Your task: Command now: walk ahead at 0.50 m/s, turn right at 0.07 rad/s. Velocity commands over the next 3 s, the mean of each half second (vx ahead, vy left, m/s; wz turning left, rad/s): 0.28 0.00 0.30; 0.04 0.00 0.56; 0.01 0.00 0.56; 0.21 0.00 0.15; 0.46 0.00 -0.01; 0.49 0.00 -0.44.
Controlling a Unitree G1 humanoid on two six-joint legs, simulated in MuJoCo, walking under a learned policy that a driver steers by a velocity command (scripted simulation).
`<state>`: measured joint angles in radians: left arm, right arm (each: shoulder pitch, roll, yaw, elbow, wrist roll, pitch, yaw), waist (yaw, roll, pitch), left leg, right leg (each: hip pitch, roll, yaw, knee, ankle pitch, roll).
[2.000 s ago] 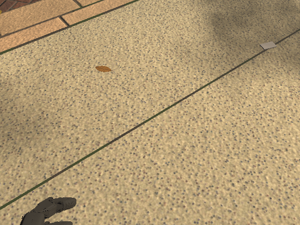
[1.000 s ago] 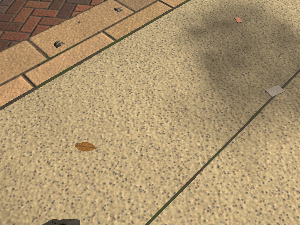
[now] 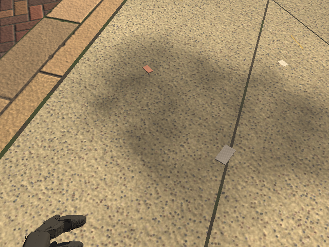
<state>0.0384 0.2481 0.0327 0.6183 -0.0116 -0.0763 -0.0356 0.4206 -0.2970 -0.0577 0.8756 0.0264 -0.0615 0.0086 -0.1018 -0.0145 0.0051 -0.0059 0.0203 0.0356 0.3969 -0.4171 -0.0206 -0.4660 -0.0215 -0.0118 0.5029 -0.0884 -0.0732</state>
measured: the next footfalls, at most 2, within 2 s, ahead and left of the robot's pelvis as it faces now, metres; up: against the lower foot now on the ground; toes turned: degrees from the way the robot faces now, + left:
left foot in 0.48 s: +0.31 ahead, +0.12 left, +0.00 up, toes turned +13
right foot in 0.90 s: +0.36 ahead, -0.10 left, +0.00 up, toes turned +31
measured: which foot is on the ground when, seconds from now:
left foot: down 0.00-0.00, up 0.02-0.46, down 0.48-0.90, up 0.92-1.00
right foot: down 0.00-0.48, up 0.50-0.88, down 0.90-1.00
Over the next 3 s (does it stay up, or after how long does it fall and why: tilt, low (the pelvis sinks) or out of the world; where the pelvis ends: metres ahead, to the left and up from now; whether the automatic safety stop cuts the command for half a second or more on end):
stays up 0.64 0.45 0.02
